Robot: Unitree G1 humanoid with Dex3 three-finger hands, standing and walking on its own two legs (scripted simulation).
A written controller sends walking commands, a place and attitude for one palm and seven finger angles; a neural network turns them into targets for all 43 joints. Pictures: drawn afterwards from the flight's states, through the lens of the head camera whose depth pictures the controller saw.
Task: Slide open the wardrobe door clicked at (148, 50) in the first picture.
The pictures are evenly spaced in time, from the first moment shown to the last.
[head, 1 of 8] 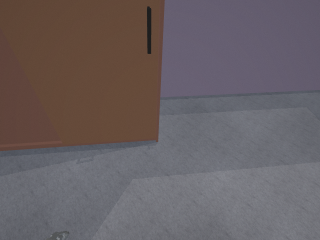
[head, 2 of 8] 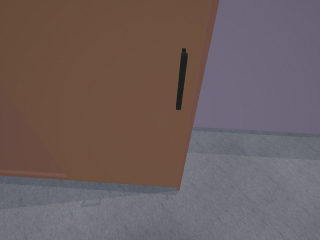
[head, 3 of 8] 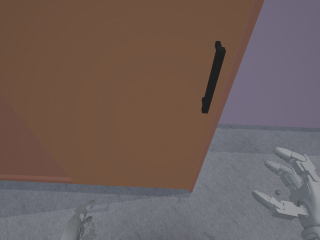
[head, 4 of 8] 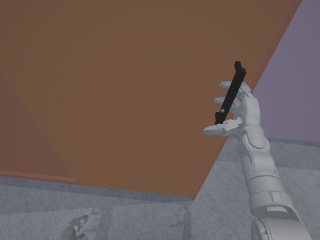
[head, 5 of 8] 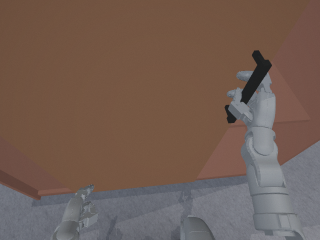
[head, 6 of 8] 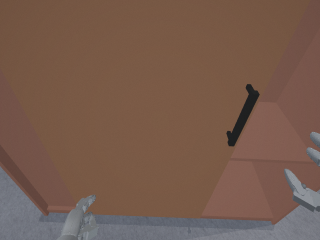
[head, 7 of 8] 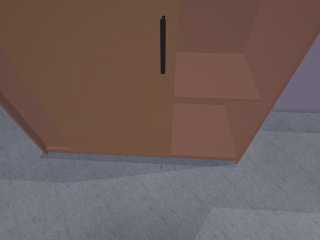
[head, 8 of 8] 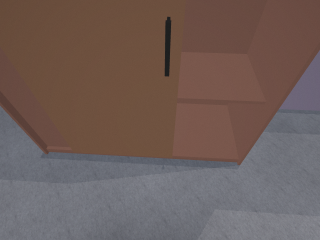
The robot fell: no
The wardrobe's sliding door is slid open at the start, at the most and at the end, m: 0.00 0.46 0.46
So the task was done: yes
